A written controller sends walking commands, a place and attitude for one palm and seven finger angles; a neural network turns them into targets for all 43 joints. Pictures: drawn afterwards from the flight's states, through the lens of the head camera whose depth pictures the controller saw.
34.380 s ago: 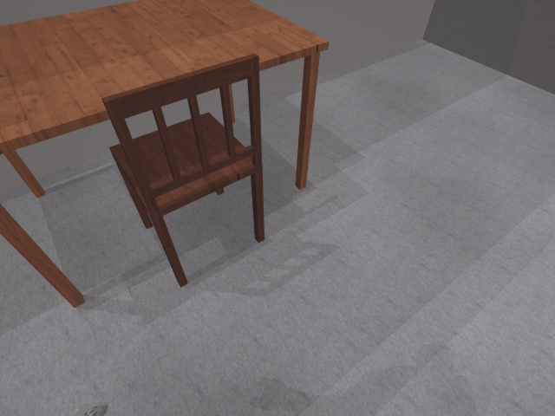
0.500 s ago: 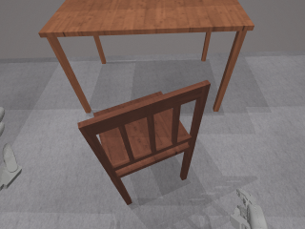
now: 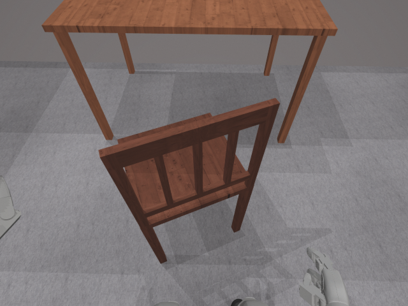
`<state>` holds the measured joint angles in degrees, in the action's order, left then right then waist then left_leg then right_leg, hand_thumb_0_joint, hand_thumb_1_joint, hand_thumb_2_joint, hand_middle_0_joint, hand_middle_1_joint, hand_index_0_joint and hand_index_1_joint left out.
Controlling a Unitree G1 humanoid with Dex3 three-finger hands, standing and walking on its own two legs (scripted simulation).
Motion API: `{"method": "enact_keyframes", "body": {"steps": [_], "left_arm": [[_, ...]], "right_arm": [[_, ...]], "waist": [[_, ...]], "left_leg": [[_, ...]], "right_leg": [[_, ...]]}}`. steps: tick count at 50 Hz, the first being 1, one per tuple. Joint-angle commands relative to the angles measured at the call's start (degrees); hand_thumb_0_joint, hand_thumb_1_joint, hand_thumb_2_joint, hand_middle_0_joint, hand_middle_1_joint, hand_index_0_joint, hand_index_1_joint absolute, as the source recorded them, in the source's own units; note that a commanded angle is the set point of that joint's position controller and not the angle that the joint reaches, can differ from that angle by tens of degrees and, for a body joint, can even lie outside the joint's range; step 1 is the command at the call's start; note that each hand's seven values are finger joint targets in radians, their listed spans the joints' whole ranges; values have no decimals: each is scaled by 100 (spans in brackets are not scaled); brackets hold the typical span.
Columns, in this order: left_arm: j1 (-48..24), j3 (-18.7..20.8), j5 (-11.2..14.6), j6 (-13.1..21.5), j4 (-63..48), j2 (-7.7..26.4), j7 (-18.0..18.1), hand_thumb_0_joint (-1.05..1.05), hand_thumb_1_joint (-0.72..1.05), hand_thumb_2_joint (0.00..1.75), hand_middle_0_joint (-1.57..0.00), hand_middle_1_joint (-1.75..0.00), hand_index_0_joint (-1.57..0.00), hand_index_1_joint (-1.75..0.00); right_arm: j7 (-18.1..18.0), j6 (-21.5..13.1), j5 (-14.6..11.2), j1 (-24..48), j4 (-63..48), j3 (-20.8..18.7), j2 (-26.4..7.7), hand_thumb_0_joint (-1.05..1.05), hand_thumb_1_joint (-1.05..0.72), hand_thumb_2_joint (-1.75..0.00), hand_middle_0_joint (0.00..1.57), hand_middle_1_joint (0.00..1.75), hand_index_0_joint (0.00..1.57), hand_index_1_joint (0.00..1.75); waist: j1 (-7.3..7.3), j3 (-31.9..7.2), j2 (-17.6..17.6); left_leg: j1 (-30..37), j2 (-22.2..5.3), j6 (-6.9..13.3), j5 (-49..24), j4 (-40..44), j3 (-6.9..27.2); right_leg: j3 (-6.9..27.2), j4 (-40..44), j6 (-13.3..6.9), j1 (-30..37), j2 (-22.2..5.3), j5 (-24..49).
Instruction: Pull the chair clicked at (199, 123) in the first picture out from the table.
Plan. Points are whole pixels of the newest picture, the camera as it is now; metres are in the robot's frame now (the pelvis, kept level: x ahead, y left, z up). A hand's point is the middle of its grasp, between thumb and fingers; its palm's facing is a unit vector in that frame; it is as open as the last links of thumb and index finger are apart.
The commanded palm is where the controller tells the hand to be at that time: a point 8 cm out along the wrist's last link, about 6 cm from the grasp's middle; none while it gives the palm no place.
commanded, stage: step back with the hand held close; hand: left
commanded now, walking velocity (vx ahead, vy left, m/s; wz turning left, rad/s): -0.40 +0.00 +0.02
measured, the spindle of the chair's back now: (198, 169) +0.46 +0.05 -0.09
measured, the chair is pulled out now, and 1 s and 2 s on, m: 0.52 0.52 0.52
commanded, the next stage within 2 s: stop stepping back and stand still in 0.70 s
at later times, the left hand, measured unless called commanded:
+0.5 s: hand (8, 244) +0.16 +0.24 +0.19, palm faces +0.36 -0.76 -0.54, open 7.4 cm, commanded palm +0.10 +0.28 +0.19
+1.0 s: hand out of the picture +0.04 +0.24 +0.17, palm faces +0.39 -0.76 -0.51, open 7.4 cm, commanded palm -0.02 +0.28 +0.19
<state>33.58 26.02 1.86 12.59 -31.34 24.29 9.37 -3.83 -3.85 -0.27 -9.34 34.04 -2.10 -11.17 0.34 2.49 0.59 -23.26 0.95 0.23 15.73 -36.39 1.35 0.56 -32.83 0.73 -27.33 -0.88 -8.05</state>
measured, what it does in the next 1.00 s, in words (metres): walks backwards: right foot, then left foot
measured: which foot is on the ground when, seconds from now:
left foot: down 0.00-0.48, up 0.50-0.68, down 0.70-1.00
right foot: down 0.00-0.22, up 0.24-0.44, down 0.46-1.00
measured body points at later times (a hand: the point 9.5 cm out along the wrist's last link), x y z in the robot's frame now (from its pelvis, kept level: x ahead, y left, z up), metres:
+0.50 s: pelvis -0.05 -0.01 +0.01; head +0.01 -0.01 +0.46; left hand +0.14 +0.28 +0.22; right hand +0.14 -0.23 -0.09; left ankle +0.01 +0.12 -0.72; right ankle -0.05 -0.13 -0.72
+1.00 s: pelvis -0.16 -0.02 +0.00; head -0.14 -0.02 +0.45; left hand +0.01 +0.28 +0.20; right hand +0.02 -0.25 -0.08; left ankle -0.11 +0.09 -0.71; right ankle -0.08 -0.15 -0.72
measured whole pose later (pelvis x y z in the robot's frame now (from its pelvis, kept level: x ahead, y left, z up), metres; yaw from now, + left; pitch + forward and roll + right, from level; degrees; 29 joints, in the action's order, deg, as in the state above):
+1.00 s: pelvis -0.16 -0.02 +0.00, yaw +1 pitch -1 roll -1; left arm 34.1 24.3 3.0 9.8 -31.4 25.1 8.5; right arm -2.9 -5.7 -0.7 -10.1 36.0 -0.9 -10.8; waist 0.0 3.6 1.3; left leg -23.5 -0.5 0.3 22.2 -44.7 0.5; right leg -0.7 -30.7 0.3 -19.6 0.5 -9.4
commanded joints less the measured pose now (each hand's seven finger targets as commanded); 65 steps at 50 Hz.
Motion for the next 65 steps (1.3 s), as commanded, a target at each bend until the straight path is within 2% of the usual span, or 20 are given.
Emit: {"method": "enact_keyframes", "body": {"steps": [1,4,8,11,12,16,21,25,27,30,33,35,38,45,47,50,53,57,62,65], "left_arm": [[-145,863,36,345,-1097,996,111,0,90,90,-20,-30,-20,-30],[-186,772,56,352,-939,1007,131,0,90,90,-20,-30,-20,-30],[195,803,80,317,-908,978,159,0,90,90,-20,-30,-20,-30],[183,982,64,484,-1432,1120,193,0,90,90,-20,-30,-20,-30],[43,917,67,447,-1477,1037,183,0,90,90,-20,-30,-20,-30],[-60,751,143,337,-1597,927,167,0,90,90,-20,-30,-20,-30],[165,695,135,280,-1183,1042,-10,0,90,90,-20,-30,-20,-30],[-133,672,203,349,-951,1107,-88,0,90,90,-20,-30,-20,-30],[262,738,188,237,-693,1049,-61,0,90,90,-20,-30,-20,-30],[357,702,120,227,-856,984,3,0,90,90,-20,-30,-20,-30],[244,761,200,347,-1551,1193,45,0,90,90,-20,-30,-20,-30],[160,853,214,518,-1911,1334,1,0,90,90,-20,-30,-20,-30],[13,806,225,376,-1893,1170,40,0,90,90,-20,-30,-20,-30],[234,565,109,-17,-833,995,16,0,90,90,-20,-30,-20,-30],[-280,571,152,-45,-837,1192,23,0,90,90,-20,-30,-20,-30],[-298,471,129,-120,-719,1048,56,0,90,90,-20,-30,-20,-30],[-260,468,33,16,-1156,1107,119,0,90,90,-20,-30,-20,-30],[-315,646,-65,145,-1290,1239,111,0,90,90,-20,-30,-20,-30],[-14,402,21,114,-261,921,-5,0,90,90,-20,-30,-20,-30],[-681,405,44,175,-410,1076,-131,0,90,90,-20,-30,-20,-30]], "right_arm": [[-81,-289,15,438,-769,-299,-700,0,-90,-90,20,30,20,30],[-14,-232,29,250,-682,-369,-590,0,-90,-90,20,30,20,30],[-15,-71,-10,334,-689,-278,-537,0,-90,-90,20,30,20,30],[-131,-211,33,589,-725,-333,-785,0,-90,-90,20,30,20,30],[-136,-358,97,455,-692,-290,-642,0,-90,-90,20,30,20,30],[-21,-670,132,356,-433,-316,-620,0,-90,-90,20,30,20,30],[16,-625,244,602,-437,-188,-745,0,-90,-90,20,30,20,30],[-14,-477,50,487,-563,-367,-644,0,-90,-90,20,30,20,30],[-32,-348,44,587,-598,-273,-417,0,-90,-90,20,30,20,30],[-154,-132,5,805,-737,-75,-363,0,-90,-90,20,30,20,30],[-240,-96,-31,598,-673,-128,-577,0,-90,-90,20,30,20,30],[-170,-310,-47,334,-639,-324,-706,0,-90,-90,20,30,20,30],[-90,-667,123,385,-444,-233,-607,0,-90,-90,20,30,20,30],[27,-466,-79,451,-741,-205,-738,0,-90,-90,20,30,20,30],[12,-455,-30,439,-776,-143,-645,0,-90,-90,20,30,20,30],[-58,-347,-90,161,-592,-171,-650,0,-90,-90,20,30,20,30],[-131,-344,-49,226,-695,-55,-697,0,-90,-90,20,30,20,30],[-96,-544,-26,221,-753,-25,-721,0,-90,-90,20,30,20,30],[5,-547,-82,91,-633,-48,-816,0,-90,-90,20,30,20,30],[35,-477,-22,26,-670,-121,-819,0,-90,-90,20,30,20,30]], "waist": [[25,-1009,121],[-57,-1058,-1008],[-72,-1235,-915],[-122,-980,1962],[-175,-943,1890],[89,-1303,1264],[164,-1024,891],[101,-1404,-1545],[99,-1443,-1222],[2,-1293,-829],[-74,-1352,-2],[-16,-1401,1210],[-5,-1335,1606],[-61,-376,-128],[-177,-292,-1097],[-262,-597,-1420],[-259,-369,-135],[-217,29,2258],[2,-159,79],[-154,-192,-562]], "left_leg": [[-917,-503,332,407,752,396],[-337,88,94,980,-692,72],[281,-194,151,820,39,307],[-501,-1927,959,382,2437,2033],[-852,-2131,1114,662,2628,2241],[1475,-1507,782,-3831,1108,919],[850,-1327,477,-2502,1101,924],[-22,161,-85,705,-1206,-218],[-520,-7,-93,1247,-2051,204],[-273,-172,-99,1139,-709,-18],[956,-463,88,-1645,1881,-4],[2142,-1871,762,-4116,1660,961],[2131,-1885,851,-5296,1224,835],[-336,-681,208,1558,626,138],[105,-112,-18,1053,-1233,-122],[738,-190,38,878,-1671,-99],[1254,-254,261,992,521,-94],[-704,-1498,927,3249,3171,2008],[-550,-800,439,1889,1457,729],[-236,-149,203,1125,-609,-153]], "right_leg": [[753,357,-262,1531,-426,7],[1665,1722,-809,861,-1428,-1080],[855,1031,-765,834,-1359,118],[-116,-1738,75,657,380,-1713],[306,-3057,18,606,474,-2006],[137,-1414,-30,-108,119,-1871],[6,929,-99,1298,62,-64],[1560,1590,-735,1605,-1599,2630],[1246,1197,-1154,1973,-1809,3273],[651,773,-874,2081,-1369,3757],[156,82,-211,1830,-675,2326],[160,-1217,185,98,87,-1685],[418,-1849,16,-342,134,-2220],[430,1316,-22,1776,-380,-1120],[1968,2387,-645,530,-1557,-2753],[1478,2187,-695,-18,-1506,-3481],[718,1416,-436,-94,-1062,-2946],[-153,-2457,39,671,350,-1802],[-207,968,-149,2173,130,-1518],[1524,1817,-816,1237,-1047,-2499]]}}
